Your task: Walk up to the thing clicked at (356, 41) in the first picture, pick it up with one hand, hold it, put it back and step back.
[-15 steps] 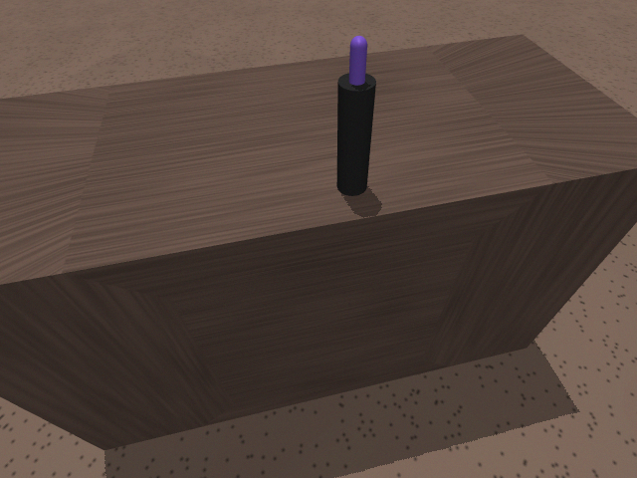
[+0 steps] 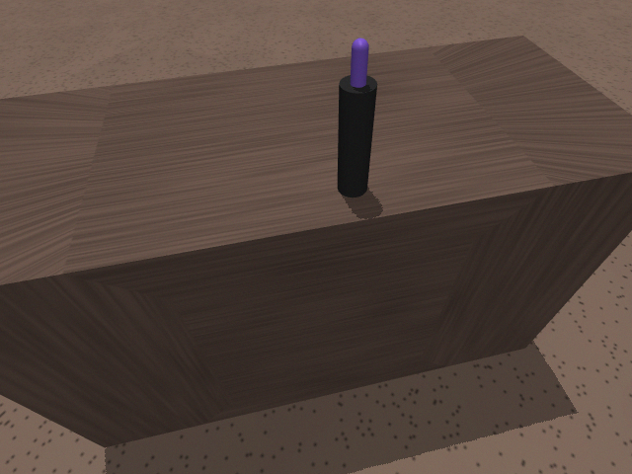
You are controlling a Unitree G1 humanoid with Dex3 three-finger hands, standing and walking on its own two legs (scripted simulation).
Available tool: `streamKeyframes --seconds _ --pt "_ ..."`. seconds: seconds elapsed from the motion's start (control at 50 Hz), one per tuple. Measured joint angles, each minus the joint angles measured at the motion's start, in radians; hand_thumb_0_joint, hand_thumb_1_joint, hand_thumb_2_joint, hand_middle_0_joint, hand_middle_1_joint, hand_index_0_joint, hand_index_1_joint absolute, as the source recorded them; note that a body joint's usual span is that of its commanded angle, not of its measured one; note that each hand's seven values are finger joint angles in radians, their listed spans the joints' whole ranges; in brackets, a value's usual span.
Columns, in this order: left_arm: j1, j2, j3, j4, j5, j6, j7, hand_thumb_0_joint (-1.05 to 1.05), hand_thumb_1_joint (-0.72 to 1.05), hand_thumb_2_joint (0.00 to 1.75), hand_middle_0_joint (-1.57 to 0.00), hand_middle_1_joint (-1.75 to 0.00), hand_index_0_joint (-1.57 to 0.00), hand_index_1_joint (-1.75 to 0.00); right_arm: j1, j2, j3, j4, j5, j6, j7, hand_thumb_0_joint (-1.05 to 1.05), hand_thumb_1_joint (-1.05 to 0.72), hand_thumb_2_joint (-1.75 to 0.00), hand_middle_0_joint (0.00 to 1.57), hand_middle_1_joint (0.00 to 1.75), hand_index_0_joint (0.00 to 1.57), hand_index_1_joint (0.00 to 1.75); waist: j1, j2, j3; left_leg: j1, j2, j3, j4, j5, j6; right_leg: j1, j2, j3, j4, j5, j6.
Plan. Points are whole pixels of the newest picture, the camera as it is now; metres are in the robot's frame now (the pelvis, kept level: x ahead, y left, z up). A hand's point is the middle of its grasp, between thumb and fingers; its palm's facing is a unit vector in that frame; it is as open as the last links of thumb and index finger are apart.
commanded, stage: stand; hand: right
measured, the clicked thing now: (355, 125) +0.56 -0.02 +0.14
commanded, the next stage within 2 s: walk up in 0.82 s
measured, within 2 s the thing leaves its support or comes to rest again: neither
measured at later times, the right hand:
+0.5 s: hand out of the picture +0.08 -0.25 -0.16, palm faces -0.03 +0.94 -0.34, open 7.4 cm
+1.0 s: hand out of the picture +0.07 -0.25 -0.16, palm faces -0.13 +0.93 -0.35, open 7.4 cm
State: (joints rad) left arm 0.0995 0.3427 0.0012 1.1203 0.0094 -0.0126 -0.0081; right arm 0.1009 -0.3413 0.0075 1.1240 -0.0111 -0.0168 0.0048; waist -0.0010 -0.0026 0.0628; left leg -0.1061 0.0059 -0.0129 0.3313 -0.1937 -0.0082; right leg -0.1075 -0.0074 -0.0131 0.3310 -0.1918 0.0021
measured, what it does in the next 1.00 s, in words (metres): lifts its left foot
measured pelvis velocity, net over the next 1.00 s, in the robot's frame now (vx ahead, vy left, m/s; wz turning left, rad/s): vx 0.00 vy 0.03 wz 0.08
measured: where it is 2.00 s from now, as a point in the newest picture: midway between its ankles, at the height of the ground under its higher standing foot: outside the picture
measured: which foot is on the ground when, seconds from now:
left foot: down 0.00-0.84, up 0.86-1.00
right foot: down 0.00-1.00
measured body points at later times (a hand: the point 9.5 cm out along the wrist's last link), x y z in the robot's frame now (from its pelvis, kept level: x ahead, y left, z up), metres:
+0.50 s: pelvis +0.00 +0.00 +0.00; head +0.01 +0.00 +0.45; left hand +0.08 +0.30 -0.13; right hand +0.08 -0.30 -0.13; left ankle -0.01 +0.12 -0.75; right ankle -0.01 -0.12 -0.75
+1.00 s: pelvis +0.00 +0.03 -0.01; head +0.02 +0.02 +0.44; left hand +0.04 +0.36 -0.12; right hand +0.08 -0.30 -0.13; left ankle +0.02 +0.17 -0.70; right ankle -0.01 -0.12 -0.75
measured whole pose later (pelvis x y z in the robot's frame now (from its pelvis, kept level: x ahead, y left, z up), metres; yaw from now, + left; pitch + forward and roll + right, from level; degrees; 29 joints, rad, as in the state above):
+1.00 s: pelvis +0.00 +0.03 -0.01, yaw +5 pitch -3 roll -2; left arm 0.21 0.37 0.07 1.01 0.04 -0.06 0.01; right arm 0.22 -0.43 -0.09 0.99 -0.06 0.06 0.09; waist 0.00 0.06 0.07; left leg -0.42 0.05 -0.07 0.91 -0.38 0.00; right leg -0.08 -0.04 -0.09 0.37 -0.24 0.01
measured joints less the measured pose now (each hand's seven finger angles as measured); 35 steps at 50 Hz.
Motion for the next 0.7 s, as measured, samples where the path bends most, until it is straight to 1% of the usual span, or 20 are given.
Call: streamKeyframes --seconds 0.7 --pt "0.012 0.004 0.002 -0.003 0.000 0.001 0.000 0.00 0.90 0.90 -0.20 -0.30 -0.21 -0.30 0.012 -0.003 0.000 0.001 0.001 0.002 0.000 0.01 -0.90 -0.90 0.20 0.30 0.20 0.29 -0.001 -0.001 -0.007 0.019 0.001 0.003 -0.014 0.006 0.000 0.019 0.001 0.003 -0.016 0.008 0.000"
